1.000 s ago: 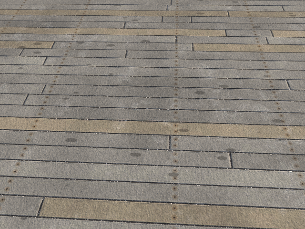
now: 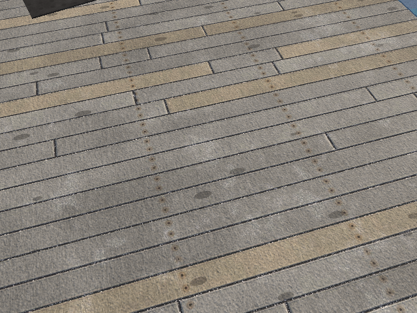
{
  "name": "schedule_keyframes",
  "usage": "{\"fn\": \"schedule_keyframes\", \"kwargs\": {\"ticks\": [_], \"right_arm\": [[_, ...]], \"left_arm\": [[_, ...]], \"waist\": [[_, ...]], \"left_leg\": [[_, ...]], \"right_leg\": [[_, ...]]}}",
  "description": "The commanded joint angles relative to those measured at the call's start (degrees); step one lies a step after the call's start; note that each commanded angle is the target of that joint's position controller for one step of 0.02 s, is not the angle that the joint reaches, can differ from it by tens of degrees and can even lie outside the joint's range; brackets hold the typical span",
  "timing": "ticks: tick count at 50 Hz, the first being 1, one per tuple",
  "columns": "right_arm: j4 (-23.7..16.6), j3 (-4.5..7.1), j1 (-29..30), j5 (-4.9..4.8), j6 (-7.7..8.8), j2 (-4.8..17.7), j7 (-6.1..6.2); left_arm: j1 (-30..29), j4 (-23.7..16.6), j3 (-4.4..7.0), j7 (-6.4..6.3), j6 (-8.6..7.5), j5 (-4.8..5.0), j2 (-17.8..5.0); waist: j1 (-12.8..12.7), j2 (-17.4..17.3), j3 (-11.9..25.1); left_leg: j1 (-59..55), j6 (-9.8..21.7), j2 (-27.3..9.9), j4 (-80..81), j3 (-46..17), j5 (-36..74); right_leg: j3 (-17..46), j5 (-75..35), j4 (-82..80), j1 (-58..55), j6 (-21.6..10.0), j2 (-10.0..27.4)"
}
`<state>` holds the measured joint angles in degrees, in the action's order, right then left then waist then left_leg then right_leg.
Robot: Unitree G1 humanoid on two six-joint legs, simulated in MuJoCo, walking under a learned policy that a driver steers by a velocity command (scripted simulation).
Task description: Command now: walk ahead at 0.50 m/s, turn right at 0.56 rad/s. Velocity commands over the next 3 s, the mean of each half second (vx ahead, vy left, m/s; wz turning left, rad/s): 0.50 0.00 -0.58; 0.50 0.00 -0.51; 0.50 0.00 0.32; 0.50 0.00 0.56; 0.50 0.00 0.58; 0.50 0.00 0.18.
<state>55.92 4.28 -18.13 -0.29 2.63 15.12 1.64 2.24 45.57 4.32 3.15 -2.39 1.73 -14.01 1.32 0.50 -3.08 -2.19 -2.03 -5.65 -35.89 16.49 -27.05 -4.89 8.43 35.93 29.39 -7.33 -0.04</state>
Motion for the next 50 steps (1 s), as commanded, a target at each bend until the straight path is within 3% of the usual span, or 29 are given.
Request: {"fn": "schedule_keyframes", "kwargs": {"ticks": [1,2,3,4,5,6,8,10,14,16,19,21,22,23,24,25,26,27,28,29,31,35,39,42,45,47,48,49,50], "right_arm": [[-8.78,-0.86,0.06,-0.04,4.26,2.93,-1.06],[-10.57,0.23,8.29,-2.49,6.12,7.03,-1.73],[-11.09,0.10,9.88,-2.80,6.95,6.91,-1.78],[-9.95,0.41,9.19,-1.44,6.97,7.04,-1.26],[-9.50,1.05,8.05,-0.41,6.29,7.89,-0.99],[-9.52,1.32,7.23,-0.08,5.36,7.94,-1.06],[-10.29,1.19,7.67,0.71,4.10,6.41,-0.97],[-11.99,0.81,11.81,1.13,3.56,5.37,-0.73],[-14.59,-0.17,20.28,0.56,3.92,3.59,-1.39],[-15.79,-0.22,23.03,-0.08,4.25,4.19,-1.89],[-16.65,0.34,23.40,-0.36,5.02,6.54,-2.67],[-16.23,0.86,20.46,-0.44,5.65,7.98,-2.93],[-15.02,1.41,15.92,-0.24,5.96,8.76,-2.80],[-13.76,2.25,9.01,0.63,6.28,10.75,-2.52],[-12.98,2.96,-0.19,1.03,6.01,14.17,-2.06],[-10.90,3.73,-2.58,1.41,5.24,17.42,-2.63],[-12.82,2.20,0.29,0.26,5.03,10.50,-2.82],[-13.48,1.31,3.02,0.01,4.60,7.20,-2.52],[-13.73,0.90,5.80,0.60,4.22,6.70,-2.49],[-13.24,0.61,7.24,0.89,3.99,5.67,-2.41],[-12.45,0.50,7.42,1.09,4.31,5.25,-2.19],[-10.94,1.45,6.10,0.60,4.77,7.80,-1.94],[-10.51,1.77,5.70,0.48,3.91,9.28,-1.58],[-9.63,2.02,3.04,0.04,3.08,10.59,-1.29],[-7.80,2.14,-0.62,-1.05,2.07,11.52,-1.65],[-6.91,2.33,-0.48,-1.81,1.42,13.21,-1.77],[-6.47,2.30,0.25,-2.14,1.07,13.95,-1.68],[-6.04,1.65,0.74,-2.33,0.85,13.05,-1.58],[-6.99,0.19,0.49,-1.08,1.24,9.84,-1.67]], "left_arm": [[21.56,0.40,5.32,-1.37,-0.38,-0.61,-18.44],[21.15,0.59,3.98,-1.14,-1.04,-1.24,-13.79],[17.86,0.30,3.36,-1.21,-1.69,-0.96,-11.38],[12.97,-0.88,2.70,-1.22,-1.99,-0.69,-9.16],[9.81,-1.96,2.08,-1.41,-2.12,-0.94,-7.33],[8.79,-2.61,1.79,-1.68,-2.14,-1.28,-6.83],[9.82,-2.64,2.10,-2.40,-2.30,-0.94,-8.49],[11.94,-2.45,2.57,-3.30,-2.29,-0.86,-10.36],[15.10,-2.12,2.62,-4.06,-1.56,-0.53,-10.52],[16.87,-1.58,2.66,-4.05,-1.37,-0.41,-10.64],[18.15,-1.22,2.57,-4.39,-0.89,-0.15,-10.02],[17.36,-1.72,2.72,-4.72,-0.49,-0.48,-10.28],[16.51,-2.27,2.46,-4.72,-0.32,-0.61,-9.57],[15.98,-3.13,1.56,-4.46,-0.42,-0.94,-7.23],[17.48,-4.45,0.32,-4.37,-0.47,-2.18,-4.09],[26.34,-6.19,-0.26,-4.15,-1.19,0.46,-2.21],[24.64,-4.14,0.85,-4.42,-1.06,1.18,-9.14],[18.10,-5.13,1.58,-4.34,-0.72,0.60,-11.73],[15.41,-5.65,1.61,-4.45,-0.42,-0.02,-10.88],[13.68,-6.36,1.76,-4.29,-0.36,-0.63,-10.03],[14.58,-6.86,1.62,-3.69,0.21,0.06,-7.66],[11.25,-9.49,1.03,-3.44,0.94,-0.27,-5.58],[6.54,-11.00,0.46,-2.18,0.39,-0.22,-4.76],[0.72,-13.06,-0.14,-1.04,0.10,-0.36,-3.81],[-2.67,-15.08,-0.47,-0.39,-0.01,-0.39,-3.33],[-1.03,-15.38,0.31,-0.35,-0.14,-0.79,-5.19],[3.94,-14.19,1.35,-0.51,-0.18,-1.10,-7.24],[13.38,-11.10,2.87,-0.98,-0.25,-1.18,-9.90],[23.37,-8.72,4.31,-2.06,0.06,-1.76,-14.30]], "waist": [[-6.28,10.41,24.61],[-9.01,4.71,18.99],[-7.13,2.76,12.57],[-4.07,-1.12,8.83],[-1.84,-0.71,7.09],[-0.53,-0.02,6.62],[0.19,0.14,5.57],[-0.77,0.75,3.96],[-4.25,3.93,2.44],[-5.50,4.86,2.24],[-5.09,5.51,2.66],[-3.13,7.12,3.18],[-0.63,7.41,4.84],[2.68,5.79,10.37],[5.25,-2.56,19.37],[-0.07,-24.78,23.47],[1.64,-14.57,17.64],[3.07,-8.45,10.74],[1.86,-4.14,7.10],[0.97,-4.15,4.28],[-0.42,-6.80,3.65],[-0.37,-4.68,2.65],[1.12,-4.07,1.67],[3.41,-3.51,-0.17],[3.80,-3.31,-1.64],[0.74,-5.13,-0.33],[-3.03,-5.94,2.75],[-8.26,-5.22,7.93],[-12.09,-0.95,15.53]], "left_leg": [[43.14,0.73,8.63,-46.08,-16.96,-8.11],[49.77,2.51,5.30,-46.92,-21.66,-3.59],[50.44,3.82,2.58,-42.59,-21.30,1.94],[46.32,3.63,0.11,-37.49,-21.24,5.66],[41.52,3.07,-1.45,-33.31,-21.37,7.98],[38.15,2.37,-2.10,-31.22,-21.46,9.25],[36.63,0.40,-1.87,-25.85,-20.24,11.21],[37.84,-1.28,-0.80,-18.20,-19.26,16.75],[33.72,-1.55,3.14,0.23,-18.44,30.77],[31.71,-1.25,4.39,4.22,-18.62,33.33],[30.82,0.09,4.70,8.26,-20.75,30.27],[27.56,1.66,4.86,9.08,-20.70,24.97],[21.64,2.94,5.39,10.95,-19.59,24.40],[10.10,5.37,2.07,10.23,-21.81,24.00],[-5.44,8.25,-8.26,9.25,-32.86,20.53],[-19.21,17.34,-19.43,17.30,-62.29,5.42],[-15.35,15.51,-18.18,19.52,-61.51,-5.65],[-7.95,12.79,-15.65,19.79,-50.46,-2.88],[-0.53,11.66,-13.15,20.66,-43.04,5.51],[4.39,11.55,-11.09,21.78,-37.83,11.67],[8.53,11.28,-8.97,24.44,-30.53,17.34],[7.60,13.25,-9.92,27.12,-22.74,26.62],[5.95,11.74,-8.16,27.48,-14.00,31.61],[3.57,10.84,-8.66,26.98,-10.25,32.42],[0.16,10.89,-10.79,25.39,-10.00,36.93],[-2.12,10.79,-11.68,20.31,-9.95,52.38],[-2.08,10.07,-11.04,13.70,-9.23,60.75],[2.46,8.59,-8.74,3.21,-7.61,62.49],[16.56,6.34,-5.86,-13.52,-7.92,44.98]], "right_leg": [[54.01,10.24,-17.21,-54.51,-19.69,20.24],[47.82,7.84,-20.43,-52.20,-15.56,18.74],[38.91,3.31,-20.06,-44.34,-13.23,16.53],[31.97,-2.24,-20.15,-35.12,-11.20,13.73],[27.36,-7.04,-21.11,-28.23,-10.15,11.71],[25.60,-9.07,-22.34,-24.18,-9.85,10.50],[22.69,-13.78,-23.55,-19.78,-10.05,9.40],[20.20,-15.41,-24.12,-17.48,-9.45,8.05],[17.60,-7.86,-23.08,-14.87,-5.79,4.59],[19.64,-4.81,-22.27,-15.48,-5.03,5.50],[24.55,-2.70,-17.38,-20.91,-4.16,7.84],[27.34,-4.91,-13.59,-22.94,-3.33,8.94],[27.25,-7.85,-9.91,-22.54,-2.28,7.39],[24.80,-8.87,-0.25,-19.49,-0.48,4.07],[18.62,4.35,16.78,-11.06,1.93,-0.77],[14.60,27.39,33.38,9.71,4.66,-5.89],[16.71,23.86,39.90,15.47,5.26,-1.04],[14.80,18.16,40.29,16.46,5.44,0.88],[13.35,14.02,38.74,13.83,5.76,3.06],[13.37,11.50,35.71,12.63,5.81,4.64],[12.26,9.39,32.55,8.98,5.83,6.65],[11.29,4.12,25.86,13.12,7.05,7.78],[8.41,-7.08,13.48,11.68,7.07,7.18],[5.00,-9.98,5.93,10.25,6.31,6.04],[3.69,-4.41,1.07,8.21,4.37,4.20],[1.79,2.20,-1.63,2.71,2.16,1.19],[0.69,2.62,-4.13,-4.80,0.78,-0.54],[-0.37,-2.94,-7.90,-19.17,-0.93,-2.05],[9.89,-6.80,-4.93,-38.76,-3.89,6.73]]}}
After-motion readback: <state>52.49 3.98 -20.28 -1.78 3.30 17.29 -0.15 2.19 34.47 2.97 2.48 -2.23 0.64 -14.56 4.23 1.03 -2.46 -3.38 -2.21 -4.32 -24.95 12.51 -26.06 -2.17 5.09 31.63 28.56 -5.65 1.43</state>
